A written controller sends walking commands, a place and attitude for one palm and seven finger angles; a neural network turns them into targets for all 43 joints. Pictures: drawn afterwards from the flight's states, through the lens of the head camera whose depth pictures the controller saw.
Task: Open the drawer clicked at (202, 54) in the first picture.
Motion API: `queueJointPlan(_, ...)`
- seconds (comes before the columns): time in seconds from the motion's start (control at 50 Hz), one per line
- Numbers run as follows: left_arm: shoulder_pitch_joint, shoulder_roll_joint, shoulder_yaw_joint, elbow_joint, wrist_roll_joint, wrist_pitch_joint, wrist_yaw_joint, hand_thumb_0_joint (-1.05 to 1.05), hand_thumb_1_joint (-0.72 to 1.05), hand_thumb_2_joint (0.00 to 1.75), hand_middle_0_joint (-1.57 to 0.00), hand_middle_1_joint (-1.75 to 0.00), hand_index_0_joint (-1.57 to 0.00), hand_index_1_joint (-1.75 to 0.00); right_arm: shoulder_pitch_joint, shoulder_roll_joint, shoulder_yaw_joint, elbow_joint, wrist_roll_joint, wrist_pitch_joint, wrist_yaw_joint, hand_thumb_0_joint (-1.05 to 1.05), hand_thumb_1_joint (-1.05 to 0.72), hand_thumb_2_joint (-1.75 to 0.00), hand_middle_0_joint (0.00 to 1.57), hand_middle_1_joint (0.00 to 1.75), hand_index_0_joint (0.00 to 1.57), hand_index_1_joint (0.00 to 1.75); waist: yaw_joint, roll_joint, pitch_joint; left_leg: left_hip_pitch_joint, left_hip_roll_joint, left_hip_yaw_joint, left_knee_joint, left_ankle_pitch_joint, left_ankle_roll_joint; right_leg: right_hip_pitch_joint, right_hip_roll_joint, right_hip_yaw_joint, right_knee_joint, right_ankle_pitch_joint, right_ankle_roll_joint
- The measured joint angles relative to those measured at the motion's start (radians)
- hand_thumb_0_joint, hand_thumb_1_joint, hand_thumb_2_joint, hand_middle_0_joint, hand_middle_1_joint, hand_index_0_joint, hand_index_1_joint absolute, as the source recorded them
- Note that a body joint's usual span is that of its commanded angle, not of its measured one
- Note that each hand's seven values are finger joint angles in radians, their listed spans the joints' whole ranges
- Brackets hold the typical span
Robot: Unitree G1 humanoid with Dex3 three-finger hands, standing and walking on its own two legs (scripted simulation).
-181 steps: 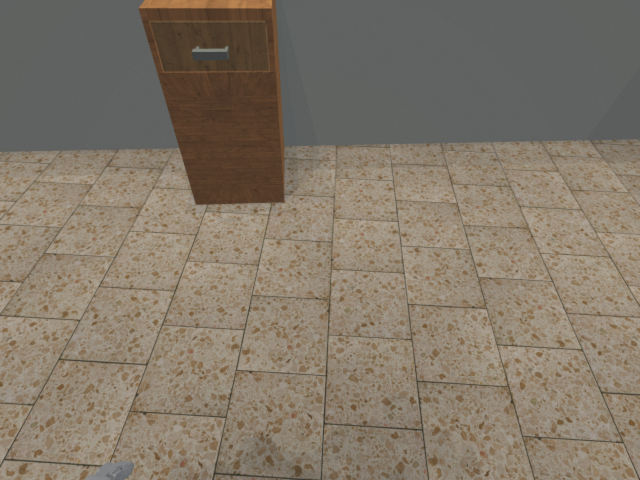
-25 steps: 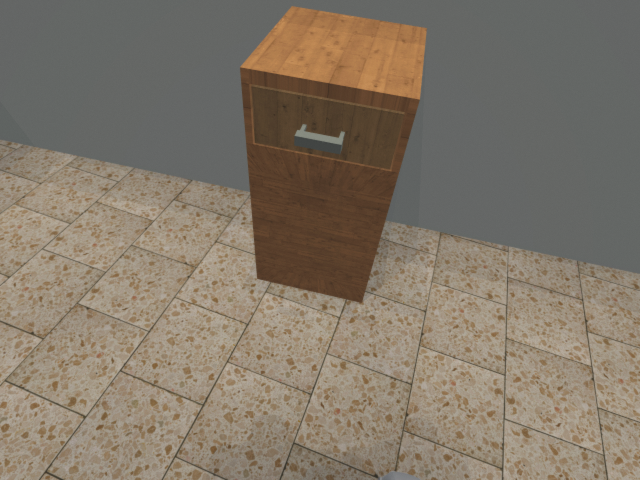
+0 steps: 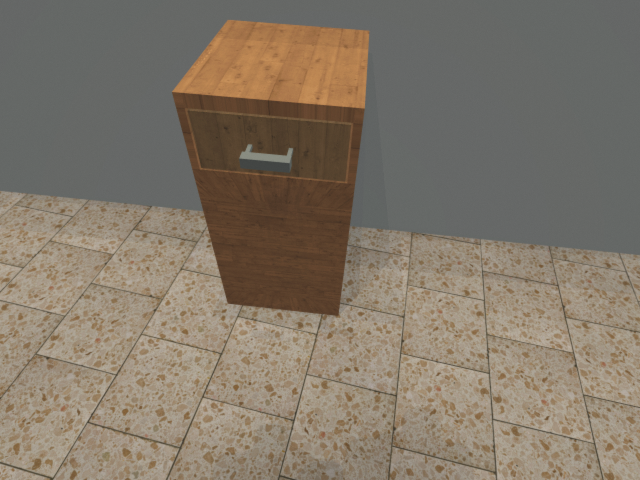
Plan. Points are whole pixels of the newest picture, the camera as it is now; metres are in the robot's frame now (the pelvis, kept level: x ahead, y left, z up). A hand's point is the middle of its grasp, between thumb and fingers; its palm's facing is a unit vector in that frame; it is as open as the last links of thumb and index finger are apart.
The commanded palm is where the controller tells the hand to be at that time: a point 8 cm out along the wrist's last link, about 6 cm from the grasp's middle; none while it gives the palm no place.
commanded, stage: take the last steps up to it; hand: left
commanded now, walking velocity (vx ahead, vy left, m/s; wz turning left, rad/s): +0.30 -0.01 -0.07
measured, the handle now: (267, 156) +0.78 +0.18 -0.06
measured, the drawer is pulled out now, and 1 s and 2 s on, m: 0.00 0.00 0.00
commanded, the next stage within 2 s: come to a stop and stand still in 0.58 s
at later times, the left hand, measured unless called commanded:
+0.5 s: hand (245, 420) +0.24 +0.13 -0.17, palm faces -0.05 -0.97 -0.23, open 7.4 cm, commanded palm none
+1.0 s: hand (265, 431) +0.23 +0.10 -0.19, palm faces +0.04 -0.99 -0.15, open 7.4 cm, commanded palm none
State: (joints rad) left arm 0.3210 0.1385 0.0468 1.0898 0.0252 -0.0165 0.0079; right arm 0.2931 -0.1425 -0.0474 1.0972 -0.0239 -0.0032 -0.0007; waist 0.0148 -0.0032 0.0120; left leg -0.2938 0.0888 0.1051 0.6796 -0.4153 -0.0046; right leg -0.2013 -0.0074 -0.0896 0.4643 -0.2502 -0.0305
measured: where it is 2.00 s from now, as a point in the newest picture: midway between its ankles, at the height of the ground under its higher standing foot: outside the picture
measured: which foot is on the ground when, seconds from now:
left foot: up 0.00-0.02, down 0.04-0.46, up 0.48-0.84, down 0.86-1.00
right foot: down 0.00-0.06, up 0.08-0.42, down 0.44-1.00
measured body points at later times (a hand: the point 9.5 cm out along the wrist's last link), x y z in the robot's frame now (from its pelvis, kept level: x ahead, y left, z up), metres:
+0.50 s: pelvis +0.15 -0.05 -0.02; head +0.18 -0.07 +0.43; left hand +0.24 +0.19 -0.15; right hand +0.03 -0.24 -0.18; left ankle +0.03 +0.11 -0.70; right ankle +0.21 -0.13 -0.74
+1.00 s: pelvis +0.24 -0.05 -0.01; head +0.27 -0.04 +0.44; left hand +0.23 +0.16 -0.17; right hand +0.33 -0.26 -0.16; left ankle +0.31 +0.07 -0.74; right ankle +0.20 -0.14 -0.73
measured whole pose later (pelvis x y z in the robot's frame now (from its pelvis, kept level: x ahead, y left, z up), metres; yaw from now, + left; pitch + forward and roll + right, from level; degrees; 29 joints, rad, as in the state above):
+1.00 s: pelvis +0.24 -0.05 -0.01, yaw -4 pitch -1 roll +1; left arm 0.29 0.13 0.02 1.09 0.01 0.03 0.03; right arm 0.10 -0.11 -0.02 1.03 -0.01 0.01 -0.03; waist 0.06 -0.05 0.09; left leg -0.31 0.04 0.12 0.51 -0.18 0.01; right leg -0.23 -0.04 -0.11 0.68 -0.46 -0.01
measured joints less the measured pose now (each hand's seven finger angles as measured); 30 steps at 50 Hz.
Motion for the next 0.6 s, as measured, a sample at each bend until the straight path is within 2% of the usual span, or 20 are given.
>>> queueJointPlan(0.04,0.018,0.0,0.002,0.012,-0.005,0.006,-0.006,0.0,0.91,0.9,-0.2,-0.3,-0.2,-0.3,0.004,-0.003,0.002,-0.007,0.0,-0.018,-0.004,0.0,-0.91,-0.9,0.2,0.3,0.2,0.3,-0.002,-0.003,-0.007,0.05,-0.002,0.008,-0.114,0.065,-0.001,-0.007,0.004,0.004,0.042,-0.032,0.01)
queueJointPlan(0.06,0.025,0.003,0.003,0.017,-0.008,0.011,-0.009,0.0,0.9,0.9,-0.2,-0.3,-0.2,-0.3,0.005,0.001,0.002,-0.007,-0.002,-0.027,-0.008,0.0,-0.91,-0.9,0.2,0.3,0.2,0.3,-0.004,-0.016,-0.008,0.058,-0.008,0.017,-0.121,0.11,0.0,-0.018,-0.002,0.016,0.083,-0.067,0.009)
queueJointPlan(0.12,0.033,0.008,0.009,0.033,-0.002,0.036,-0.019,0.0,0.91,0.9,-0.2,-0.3,-0.2,-0.3,0.031,0.011,0.001,-0.018,-0.009,-0.043,-0.014,0.0,-0.91,-0.9,0.2,0.3,0.2,0.3,-0.018,-0.031,-0.022,0.094,-0.014,0.045,-0.132,0.094,0.011,-0.103,-0.009,0.022,0.316,-0.179,-0.002)
queueJointPlan(0.16,0.019,0.011,0.013,0.031,0.004,0.04,-0.026,0.01,0.91,0.9,-0.2,-0.3,-0.19,-0.3,0.057,0.017,0.003,-0.017,-0.008,-0.05,-0.021,0.0,-0.91,-0.9,0.2,0.3,0.2,0.3,-0.031,-0.025,-0.024,0.135,-0.019,0.05,-0.189,0.1,0.012,-0.173,-0.02,0.017,0.458,-0.157,-0.003)
queueJointPlan(0.2,-0.006,0.016,0.016,0.017,0.005,0.032,-0.032,0.01,0.91,0.9,-0.2,-0.3,-0.19,-0.3,0.083,0.024,0.008,-0.005,-0.008,-0.054,-0.026,0.0,-0.91,-0.9,0.2,0.3,0.2,0.3,-0.035,-0.02,-0.015,0.176,-0.025,0.053,-0.253,0.123,0.008,-0.228,-0.039,0.014,0.522,-0.107,0.006)
queueJointPlan(0.26,-0.045,0.034,0.023,-0.006,0.005,0.025,-0.03,0.01,0.92,0.9,-0.2,-0.3,-0.19,-0.3,0.117,0.038,0.013,0.019,-0.007,-0.057,-0.027,0.0,-0.91,-0.9,0.2,0.3,0.2,0.3,-0.033,-0.016,0.002,0.232,-0.03,0.061,-0.327,0.139,0.001,-0.279,-0.068,0.012,0.496,-0.052,0.022)
queueJointPlan(0.32,-0.083,0.047,0.026,-0.026,0.0,0.021,-0.031,0.01,0.92,0.9,-0.2,-0.3,-0.19,-0.3,0.141,0.047,0.012,0.04,-0.008,-0.054,-0.025,0.0,-0.91,-0.9,0.2,0.3,0.2,0.3,-0.038,-0.009,0.021,0.276,-0.028,0.071,-0.356,0.126,-0.016,-0.288,-0.087,0.001,0.378,-0.031,0.032)
queueJointPlan(0.38,-0.118,0.049,0.026,-0.041,-0.002,0.017,-0.033,0.01,0.92,0.9,-0.2,-0.3,-0.19,-0.3,0.156,0.045,0.008,0.055,-0.011,-0.046,-0.02,0.0,-0.91,-0.9,0.2,0.3,0.2,0.3,-0.052,0.004,0.039,0.304,-0.016,0.082,-0.337,0.083,-0.039,-0.265,-0.086,-0.02,0.247,-0.019,0.029)
queueJointPlan(0.44,-0.142,0.048,0.023,-0.054,0.001,-0.007,-0.034,0.01,0.92,0.9,-0.2,-0.3,-0.19,-0.3,0.173,0.039,0.004,0.069,-0.006,-0.039,-0.016,0.0,-0.91,-0.9,0.2,0.3,0.2,0.3,-0.055,0.017,0.05,0.3,0.012,0.082,-0.229,-0.008,-0.063,-0.198,-0.062,-0.046,0.125,0.05,0.009)
queueJointPlan(0.46,-0.153,0.041,0.023,-0.056,0.003,-0.022,-0.031,0.01,0.91,0.9,-0.2,-0.3,-0.19,-0.3,0.166,0.035,0.003,0.076,0.0,-0.033,-0.013,0.0,-0.91,-0.9,0.2,0.3,0.2,0.3,-0.051,0.031,0.059,0.263,0.034,0.07,-0.124,-0.038,-0.043,-0.201,-0.052,-0.057,0.154,0.054,-0.012)
queueJointPlan(0.5,-0.162,0.027,0.017,-0.062,-0.003,-0.045,-0.024,0.0,0.91,0.9,-0.2,-0.3,-0.19,-0.3,0.139,0.023,0.003,0.077,0.008,-0.016,-0.01,0.0,-0.91,-0.9,0.2,0.3,0.2,0.3,-0.048,0.042,0.074,0.14,0.029,-0.005,0.173,-0.09,-0.007,-0.186,-0.045,-0.075,0.193,0.003,-0.036)
queueJointPlan(0.54,-0.153,0.011,0.01,-0.059,-0.007,-0.05,-0.015,0.0,0.91,0.9,-0.2,-0.3,-0.19,-0.3,0.103,0.01,-0.003,0.069,0.009,-0.01,-0.01,0.0,-0.91,-0.9,0.2,0.3,0.2,0.3,-0.037,0.041,0.071,0.024,0.014,-0.036,0.387,-0.057,0.009,-0.139,-0.038,-0.085,0.159,-0.016,-0.042)
queueJointPlan(0.6,-0.127,0.009,0.016,-0.049,-0.011,-0.055,0.009,-0.01,0.94,0.9,-0.2,-0.3,-0.2,-0.3,0.038,-0.012,-0.012,0.037,0.005,-0.01,-0.013,0.0,-0.91,-0.9,0.2,0.3,0.2,0.3,-0.026,0.043,0.056,-0.105,0.017,-0.043,0.466,0.034,0.007,-0.065,-0.02,-0.1,0.063,0.006,-0.043)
